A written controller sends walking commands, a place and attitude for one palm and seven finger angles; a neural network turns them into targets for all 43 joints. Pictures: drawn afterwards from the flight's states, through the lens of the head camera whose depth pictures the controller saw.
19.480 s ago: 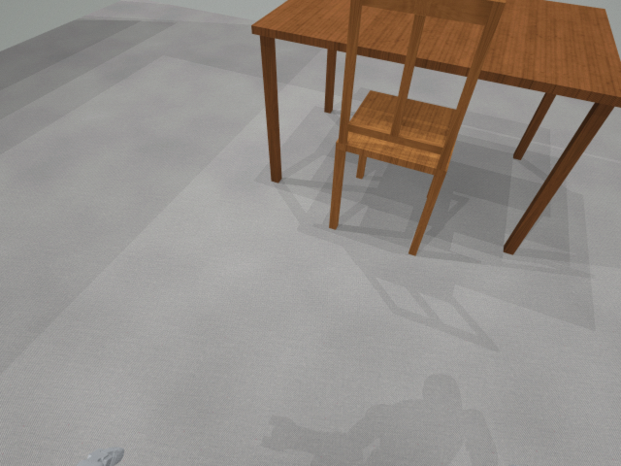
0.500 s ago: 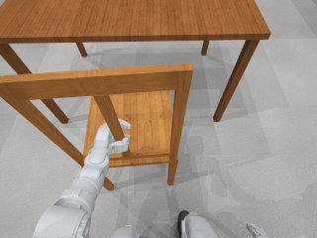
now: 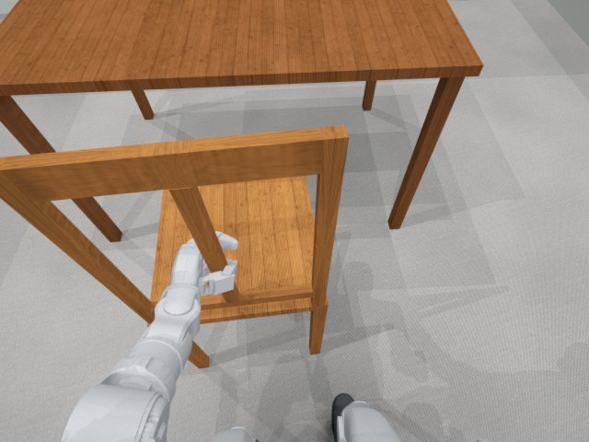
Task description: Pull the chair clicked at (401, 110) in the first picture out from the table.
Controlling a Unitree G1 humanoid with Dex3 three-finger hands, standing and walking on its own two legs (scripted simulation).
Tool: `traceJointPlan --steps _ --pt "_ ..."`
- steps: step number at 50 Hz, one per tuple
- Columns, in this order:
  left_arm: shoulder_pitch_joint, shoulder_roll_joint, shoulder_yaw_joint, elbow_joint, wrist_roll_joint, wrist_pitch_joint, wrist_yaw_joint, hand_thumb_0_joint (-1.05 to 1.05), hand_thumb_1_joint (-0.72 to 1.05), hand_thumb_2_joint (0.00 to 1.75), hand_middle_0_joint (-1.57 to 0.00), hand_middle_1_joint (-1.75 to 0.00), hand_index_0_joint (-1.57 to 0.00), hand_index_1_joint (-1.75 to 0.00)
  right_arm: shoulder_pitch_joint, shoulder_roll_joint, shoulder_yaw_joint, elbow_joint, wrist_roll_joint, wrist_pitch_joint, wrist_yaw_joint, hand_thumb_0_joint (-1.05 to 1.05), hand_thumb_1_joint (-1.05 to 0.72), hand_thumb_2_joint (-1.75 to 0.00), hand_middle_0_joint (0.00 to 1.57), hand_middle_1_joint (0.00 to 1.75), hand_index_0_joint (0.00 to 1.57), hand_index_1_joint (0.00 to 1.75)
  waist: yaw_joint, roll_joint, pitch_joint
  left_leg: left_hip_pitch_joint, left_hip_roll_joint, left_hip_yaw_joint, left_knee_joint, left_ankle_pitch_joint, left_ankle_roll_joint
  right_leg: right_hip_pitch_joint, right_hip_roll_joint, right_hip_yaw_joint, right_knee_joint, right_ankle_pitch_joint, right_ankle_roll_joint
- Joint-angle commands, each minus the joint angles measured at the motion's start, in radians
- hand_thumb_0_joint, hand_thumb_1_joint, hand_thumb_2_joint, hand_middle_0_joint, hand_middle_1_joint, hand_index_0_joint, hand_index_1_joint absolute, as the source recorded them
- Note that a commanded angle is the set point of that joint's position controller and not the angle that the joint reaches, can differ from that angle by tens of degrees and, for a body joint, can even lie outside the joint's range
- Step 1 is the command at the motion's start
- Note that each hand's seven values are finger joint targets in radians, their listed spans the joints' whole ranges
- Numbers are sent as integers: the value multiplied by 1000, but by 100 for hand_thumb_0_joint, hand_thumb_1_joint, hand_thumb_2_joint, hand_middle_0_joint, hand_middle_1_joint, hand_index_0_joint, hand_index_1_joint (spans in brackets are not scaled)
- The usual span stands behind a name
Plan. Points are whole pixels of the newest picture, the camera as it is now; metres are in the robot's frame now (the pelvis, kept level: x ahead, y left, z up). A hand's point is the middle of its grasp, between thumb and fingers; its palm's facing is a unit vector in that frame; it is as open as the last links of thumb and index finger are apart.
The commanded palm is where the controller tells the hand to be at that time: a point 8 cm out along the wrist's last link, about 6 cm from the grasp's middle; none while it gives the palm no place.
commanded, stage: step backward, pulling the chair out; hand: left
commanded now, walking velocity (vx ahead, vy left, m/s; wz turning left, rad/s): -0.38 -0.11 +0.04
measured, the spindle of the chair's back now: (213, 255) +0.38 +0.13 -0.03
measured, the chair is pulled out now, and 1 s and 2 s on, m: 0.30 0.30 0.30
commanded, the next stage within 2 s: none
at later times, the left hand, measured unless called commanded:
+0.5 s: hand (225, 274) +0.36 +0.11 -0.06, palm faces -0.05 -0.98 -0.20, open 5.8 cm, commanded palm +0.37 +0.17 -0.05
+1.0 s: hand (226, 273) +0.36 +0.11 -0.05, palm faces -0.03 -0.98 -0.20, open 5.9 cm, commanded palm +0.37 +0.17 -0.05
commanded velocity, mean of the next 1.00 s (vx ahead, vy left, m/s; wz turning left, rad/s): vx -0.38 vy -0.03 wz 0.04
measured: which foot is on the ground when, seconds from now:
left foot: down 0.00-1.00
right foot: down 0.00-1.00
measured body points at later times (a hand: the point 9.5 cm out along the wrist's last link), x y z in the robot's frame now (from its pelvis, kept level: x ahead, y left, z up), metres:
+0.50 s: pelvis +0.01 +0.00 +0.00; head +0.08 -0.01 +0.44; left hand +0.36 +0.17 -0.04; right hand +0.09 -0.26 -0.14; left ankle +0.02 +0.14 -0.72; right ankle +0.13 -0.13 -0.72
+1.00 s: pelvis +0.01 -0.01 +0.00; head +0.08 -0.02 +0.44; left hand +0.36 +0.17 -0.04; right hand +0.09 -0.27 -0.13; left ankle +0.02 +0.14 -0.72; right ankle +0.13 -0.13 -0.72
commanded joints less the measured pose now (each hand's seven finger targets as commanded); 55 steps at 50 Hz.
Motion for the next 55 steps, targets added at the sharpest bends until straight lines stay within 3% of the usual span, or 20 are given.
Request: traceJointPlan --steps 1,3,4,6,9,11,14,16,18,21,22,24,30,35,37,40,42,47,50,55 --pt "-348 197 4 -228 14 -55 15 0 90 90 -50 -145 -50 -145 19 -120 -30 -115 5 -29 -16 0 -90 -90 20 30 20 30 32 98 -340 -38 185 -146 -217 33 92 284 -22 41 70 -192 8" --pt "-369 187 -1 -243 18 -50 10 0 90 90 -50 -145 -50 -145 36 -112 -39 -107 1 -20 -15 0 -90 -90 20 30 20 30 25 85 -384 20 180 -119 -139 257 78 336 -31 47 78 29 1" --pt "-370 186 -4 -245 21 -47 8 0 90 90 -50 -145 -50 -145 37 -108 -42 -110 -2 -17 -14 0 -90 -90 20 30 20 30 21 85 -389 25 164 -94 -115 273 58 345 -50 58 65 89 -9" --pt "-344 207 0 -242 22 -37 3 0 90 90 -50 -145 -50 -145 20 -113 -42 -114 -6 -12 -12 0 -90 -90 20 30 20 30 37 95 -339 -66 144 -91 -128 54 44 336 -87 91 50 -79 -32" --pt "-320 208 0 -226 17 -39 10 0 90 90 -50 -145 -50 -145 59 -100 -40 -102 5 -15 -9 0 -90 -90 20 30 20 30 31 -127 -349 -15 31 -35 6 -195 26 231 -167 199 -159 -287 -60" --pt "-285 240 25 -182 16 -33 17 0 90 90 -50 -145 -50 -145 85 -106 -44 -76 6 -23 -7 0 -90 -90 20 30 20 30 28 -210 -374 86 -15 -7 88 -192 17 186 -220 225 -270 -356 -78" --pt "-325 215 12 -184 24 -43 14 0 90 90 -50 -145 -50 -145 68 -99 -23 -68 -1 -26 -6 0 -90 -90 20 30 20 30 15 -150 -391 131 14 -27 -35 -121 28 192 -180 125 -209 -257 -39" --pt "-324 220 9 -202 17 -49 15 0 90 90 -50 -145 -50 -145 39 -121 -25 -83 1 -24 -15 0 -90 -90 20 30 20 30 28 -11 -370 83 86 -95 -161 -66 57 214 -92 66 -124 -267 3" --pt "-343 185 -15 -236 16 -51 13 0 90 90 -50 -145 -50 -145 12 -114 -20 -117 3 -23 -15 0 -90 -90 20 30 20 30 40 79 -345 -18 158 -128 -220 -39 78 268 -40 40 13 -263 10" --pt "-361 202 0 -259 17 -51 15 0 90 90 -50 -145 -50 -145 25 -115 -32 -104 1 -20 -24 0 -90 -90 20 30 20 30 29 50 -377 34 167 -115 -148 262 64 318 -34 35 70 41 1" --pt "-361 188 -8 -260 23 -51 11 0 90 90 -50 -145 -50 -145 27 -107 -35 -105 -3 -16 -22 0 -90 -90 20 30 20 30 29 80 -390 46 165 -102 -131 298 52 322 -47 41 77 84 -7" --pt "-368 181 -20 -277 22 -50 5 0 90 90 -50 -145 -50 -145 17 -101 -35 -113 -2 -10 -18 0 -90 -90 20 30 20 30 36 75 -353 -41 158 -97 -123 153 41 330 -70 66 86 -21 -28" --pt "-318 228 12 -210 23 -57 14 0 90 90 -50 -145 -50 -145 64 -93 -36 -76 7 -19 -14 0 -90 -90 20 30 20 30 22 -175 -398 75 8 -19 30 -134 18 218 -189 176 -187 -217 -59" --pt "-325 226 12 -196 22 -59 16 0 90 90 -50 -145 -50 -145 48 -102 -23 -79 5 -24 -15 0 -90 -90 20 30 20 30 26 -99 -384 102 45 -44 -90 -101 39 201 -138 104 -184 -281 -9" --pt "-324 217 3 -218 18 -58 16 0 90 90 -50 -145 -50 -145 28 -114 -22 -95 6 -21 -21 0 -90 -90 20 30 20 30 34 15 -366 57 95 -81 -170 -33 55 237 -80 67 -108 -250 10" --pt "-345 205 -3 -249 21 -64 17 0 90 90 -50 -145 -50 -145 16 -111 -24 -113 6 -17 -25 0 -90 -90 20 30 20 30 40 33 -369 6 134 -88 -168 107 53 306 -58 55 3 -101 2" --pt "-331 209 -3 -258 19 -55 14 0 90 90 -50 -145 -50 -145 21 -112 -30 -115 6 -13 -25 0 -90 -90 20 30 20 30 42 54 -368 -9 139 -83 -156 113 49 325 -65 63 23 -73 -7" --pt "-295 240 15 -227 15 -50 15 0 90 90 -50 -145 -50 -145 63 -106 -38 -93 11 -11 -19 0 -90 -90 20 30 20 30 33 -121 -381 63 29 -24 -19 -93 20 249 -168 171 -174 -176 -54" --pt "-308 243 18 -201 23 -52 17 0 90 90 -50 -145 -50 -145 63 -102 -29 -78 10 -14 -14 0 -90 -90 20 30 20 30 27 -163 -390 123 9 -15 -2 -117 22 202 -194 147 -233 -261 -50" --pt "-339 202 -7 -234 25 -59 15 0 90 90 -50 -145 -50 -145 18 -114 -21 -107 4 -11 -24 0 -90 -90 20 30 20 30 37 59 -361 35 134 -99 -194 68 57 273 -55 41 -27 -164 6"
